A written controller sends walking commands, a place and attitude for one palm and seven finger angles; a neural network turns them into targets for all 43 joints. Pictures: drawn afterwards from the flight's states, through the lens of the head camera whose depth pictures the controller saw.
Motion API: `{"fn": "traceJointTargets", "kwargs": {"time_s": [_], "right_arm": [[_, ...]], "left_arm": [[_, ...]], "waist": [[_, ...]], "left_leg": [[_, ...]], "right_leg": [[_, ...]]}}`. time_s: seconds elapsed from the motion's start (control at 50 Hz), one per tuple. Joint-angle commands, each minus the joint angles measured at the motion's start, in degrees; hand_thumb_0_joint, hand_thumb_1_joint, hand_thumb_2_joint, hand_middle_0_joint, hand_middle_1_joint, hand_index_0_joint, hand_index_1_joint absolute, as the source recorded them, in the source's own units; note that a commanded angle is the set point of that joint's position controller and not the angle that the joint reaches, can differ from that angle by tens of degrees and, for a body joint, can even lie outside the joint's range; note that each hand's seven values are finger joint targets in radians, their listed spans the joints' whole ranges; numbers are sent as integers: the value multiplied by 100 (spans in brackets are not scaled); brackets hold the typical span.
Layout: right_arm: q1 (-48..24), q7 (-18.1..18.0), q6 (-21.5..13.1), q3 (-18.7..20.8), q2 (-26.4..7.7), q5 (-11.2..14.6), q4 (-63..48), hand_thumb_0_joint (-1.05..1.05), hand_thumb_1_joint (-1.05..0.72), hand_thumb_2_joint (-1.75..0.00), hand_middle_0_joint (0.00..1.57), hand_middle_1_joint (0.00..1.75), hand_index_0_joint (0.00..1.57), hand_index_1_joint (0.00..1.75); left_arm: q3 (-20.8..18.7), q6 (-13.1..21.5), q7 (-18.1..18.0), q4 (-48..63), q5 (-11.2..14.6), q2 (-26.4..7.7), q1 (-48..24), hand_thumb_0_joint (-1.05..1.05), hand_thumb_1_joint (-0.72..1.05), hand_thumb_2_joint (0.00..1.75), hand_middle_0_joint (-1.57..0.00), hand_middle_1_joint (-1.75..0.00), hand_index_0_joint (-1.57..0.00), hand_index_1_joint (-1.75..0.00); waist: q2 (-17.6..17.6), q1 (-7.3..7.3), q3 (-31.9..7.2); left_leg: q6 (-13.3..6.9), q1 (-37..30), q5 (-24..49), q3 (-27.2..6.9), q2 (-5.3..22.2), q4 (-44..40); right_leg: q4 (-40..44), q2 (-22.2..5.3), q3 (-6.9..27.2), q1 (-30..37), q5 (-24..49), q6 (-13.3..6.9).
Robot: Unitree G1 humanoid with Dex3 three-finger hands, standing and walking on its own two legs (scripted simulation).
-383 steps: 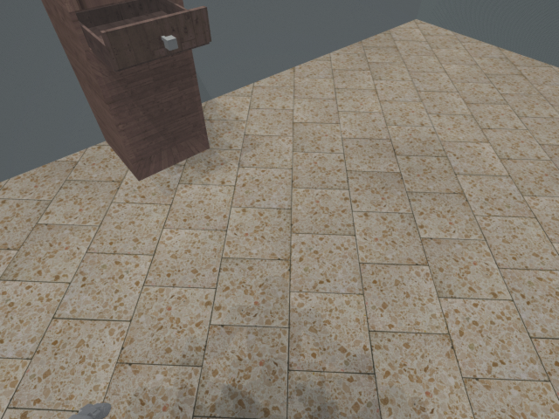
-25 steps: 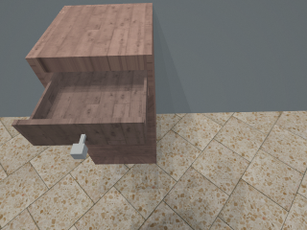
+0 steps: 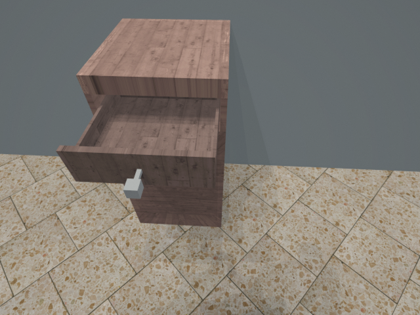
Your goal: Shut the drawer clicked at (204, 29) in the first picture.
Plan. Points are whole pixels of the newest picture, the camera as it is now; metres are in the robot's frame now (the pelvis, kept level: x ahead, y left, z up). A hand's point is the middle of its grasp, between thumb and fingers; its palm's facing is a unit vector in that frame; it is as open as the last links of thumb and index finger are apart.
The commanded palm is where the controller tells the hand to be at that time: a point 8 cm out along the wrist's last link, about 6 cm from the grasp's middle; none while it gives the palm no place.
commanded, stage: come to a stop and stand still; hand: left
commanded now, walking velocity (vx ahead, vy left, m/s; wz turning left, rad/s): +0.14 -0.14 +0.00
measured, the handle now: (135, 182) +0.41 +0.23 -0.03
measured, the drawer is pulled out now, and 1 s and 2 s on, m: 0.24 0.24 0.24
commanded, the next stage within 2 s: look again from close up in 0.20 s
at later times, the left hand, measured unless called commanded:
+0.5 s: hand out of the picture +0.04 +0.16 -0.18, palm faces +0.00 -0.97 -0.23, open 7.3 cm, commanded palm none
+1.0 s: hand out of the picture +0.14 +0.16 -0.09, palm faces +0.24 -0.95 -0.20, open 7.2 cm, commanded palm +0.13 +0.21 -0.06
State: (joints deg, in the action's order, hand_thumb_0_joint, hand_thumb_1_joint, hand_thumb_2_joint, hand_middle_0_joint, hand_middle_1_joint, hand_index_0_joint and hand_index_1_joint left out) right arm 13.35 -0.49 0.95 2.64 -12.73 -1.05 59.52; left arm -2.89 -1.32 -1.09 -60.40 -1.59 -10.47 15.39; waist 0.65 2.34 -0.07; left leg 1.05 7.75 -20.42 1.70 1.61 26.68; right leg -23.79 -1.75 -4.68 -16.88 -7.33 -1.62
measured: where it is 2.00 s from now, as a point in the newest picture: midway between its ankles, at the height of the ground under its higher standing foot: outside the picture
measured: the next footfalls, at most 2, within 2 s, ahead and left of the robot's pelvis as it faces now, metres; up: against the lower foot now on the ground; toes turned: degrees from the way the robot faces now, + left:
left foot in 0.02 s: +0.03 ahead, +0.11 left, +0.00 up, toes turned +2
right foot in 0.34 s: +0.06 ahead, -0.12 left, +0.00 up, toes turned -2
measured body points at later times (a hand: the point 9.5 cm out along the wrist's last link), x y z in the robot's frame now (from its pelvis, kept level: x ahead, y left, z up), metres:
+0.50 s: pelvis +0.02 -0.01 -0.01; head +0.04 -0.03 +0.43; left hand +0.04 +0.21 -0.17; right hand +0.00 -0.22 -0.18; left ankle +0.00 +0.10 -0.74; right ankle +0.02 -0.12 -0.74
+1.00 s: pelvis +0.02 -0.02 -0.01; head +0.03 -0.05 +0.44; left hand +0.12 +0.21 -0.08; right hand +0.07 -0.27 -0.16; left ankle -0.01 +0.10 -0.74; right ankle +0.02 -0.12 -0.74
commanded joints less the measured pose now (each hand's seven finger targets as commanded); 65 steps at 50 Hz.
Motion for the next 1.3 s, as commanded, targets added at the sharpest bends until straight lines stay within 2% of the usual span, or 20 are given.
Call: {"fn": "traceJointTargets", "kwargs": {"time_s": [0.0,0.02,0.1,0.26,0.28,0.3,0.32,0.38,0.42,0.48,0.6,0.84,0.86,0.88,0.9,0.92,0.98,1.04,1.12,1.28], "right_arm": [[1024,-129,-94,40,-778,-103,30,0,-90,-90,20,30,20,30],[676,-125,-100,63,-902,-91,-74,0,-90,-90,20,30,20,30],[335,-201,-236,-55,-455,-20,-21,0,-90,-90,20,30,20,30],[1016,-264,-256,-25,-302,-25,456,0,-90,-90,20,30,20,30],[8,-153,-358,-18,-460,69,164,0,-90,-90,20,30,20,30],[341,-73,-308,-134,322,29,-154,0,-90,-90,20,30,20,30],[728,-32,-224,-179,385,-42,-178,0,-90,-90,20,30,20,30],[920,-54,-254,-185,317,49,-13,0,-90,-90,20,30,20,30],[1221,-83,-257,-210,414,45,221,0,-90,-90,20,30,20,30],[903,-113,-269,-219,15,-27,167,0,-90,-90,20,30,20,30],[865,-172,-283,-253,5,14,293,0,-90,-90,20,30,20,30],[698,-186,-273,-289,-54,20,432,0,-90,-90,20,30,20,30],[-55,-114,-273,-164,-299,88,-38,0,-90,-90,20,30,20,30],[34,-407,-1238,-17,-1255,343,-1998,0,-90,-90,20,30,20,30],[-266,-578,-1657,-115,-774,197,-1683,0,-90,-90,20,30,20,30],[-398,-552,-1825,-55,-572,353,-1768,0,-90,-90,20,30,20,30],[-188,-499,-1988,147,-897,210,-2049,0,-90,-90,20,30,20,30],[-426,-298,-2071,209,-732,131,-2566,0,-90,-90,20,30,20,30],[-612,11,-2094,319,-841,222,-3247,0,-90,-90,20,30,20,30],[-361,-269,-1801,115,-769,307,-4121,0,-90,-90,20,30,20,30]], "left_arm": [[-13,41,39,388,118,-251,-229,0,90,90,-20,-30,-20,-30],[-28,35,80,447,27,-272,-312,0,90,90,-20,-30,-20,-30],[-73,53,163,67,-8,-311,150,0,90,90,-20,-30,-20,-30],[74,192,85,-5,98,-22,40,0,90,90,-20,-30,-20,-30],[105,339,-207,-589,90,-337,1021,0,90,90,-20,-30,-20,-30],[48,426,-161,-443,49,-734,1120,0,90,90,-20,-30,-20,-30],[116,510,-122,-327,54,-783,864,0,90,90,-20,-30,-20,-30],[90,552,-208,-208,56,-463,413,0,90,90,-20,-30,-20,-30],[106,420,-211,-140,93,-424,82,0,90,90,-20,-30,-20,-30],[181,259,-167,-92,88,-152,157,0,90,90,-20,-30,-20,-30],[213,353,-128,-212,120,-267,321,0,90,90,-20,-30,-20,-30],[192,370,-125,-199,118,-365,429,0,90,90,-20,-30,-20,-30],[107,457,-368,-432,65,-657,1107,0,90,90,-20,-30,-20,-30],[-417,1861,-152,8194,1234,-1817,-3526,0,90,90,-22,-32,-22,-32],[-306,1593,-368,6698,730,-1369,-866,0,90,90,-24,-34,-24,-34],[294,849,-578,6164,972,-135,549,0,90,90,-26,-37,-26,-37],[-540,1423,-230,6109,1109,-629,101,0,90,90,-32,-43,-32,-43],[-662,2514,644,4824,1313,-32,1565,0,90,90,-38,-50,-38,-50],[-1078,3914,2109,4741,1746,-420,1809,0,90,90,-46,-58,-46,-58],[-891,3073,1570,7513,1800,-786,-467,0,90,90,-62,-75,-62,-75]], "waist": [[1268,-397,729],[1267,-313,855],[804,-83,913],[791,-270,293],[603,347,264],[-1102,32,288],[-1134,-156,-196],[-1373,-361,-837],[-451,-560,-501],[994,-264,618],[-194,-335,315],[-139,-283,304],[-1955,155,808],[-415,-673,-2014],[1324,-217,-2206],[1538,-242,-1236],[-718,-561,-440],[-1429,-51,-402],[-668,157,-968],[100,-339,-1285]], "left_leg": [[-751,425,-2315,-2223,1710,-2337],[-951,1010,-2555,-2651,1995,-2530],[-748,618,-561,-1215,1160,-2149],[-830,-190,2796,-867,1125,-811],[-282,797,2473,-198,1032,879],[-147,1447,-103,61,77,1382],[-95,1464,-775,42,85,1715],[-100,1156,-584,29,113,1482],[-82,197,475,87,91,113],[-447,949,1711,-725,779,-485],[-267,246,1961,-361,458,-261],[-206,110,1794,-278,393,-484],[-68,1238,1207,51,374,1092],[-390,-249,1846,-23,-149,63],[-410,-741,2576,95,-85,-236],[-203,-168,2793,-96,-40,-173],[-295,857,1750,-154,-171,611],[-156,2340,861,-86,-314,1346],[-63,3567,287,47,-422,2440],[-298,3539,-742,-128,-260,2642]], "right_leg": [[-1157,177,4,-1224,-1802,210],[-1830,41,209,-1158,-1752,187],[-3084,8,373,-1307,-1070,298],[-602,42,19,-44,-1081,301],[-30,-576,1005,671,346,4],[616,-1070,1722,744,778,-128],[702,-1553,2012,1095,1055,-499],[-132,-1180,1279,1626,3448,-782],[-400,-862,875,830,1687,-543],[-544,-88,459,405,-706,-80],[-242,-378,708,597,843,-129],[-50,-492,771,807,1310,-155],[110,-839,1209,920,4536,385],[-453,-486,1129,1190,3130,71],[-645,-33,729,1115,1453,-99],[-539,28,384,570,552,-90],[-689,72,89,-568,213,144],[-1417,60,216,-1113,-626,173],[-2209,-138,866,-1364,-888,57],[-2032,51,944,-2142,-3074,62]]}}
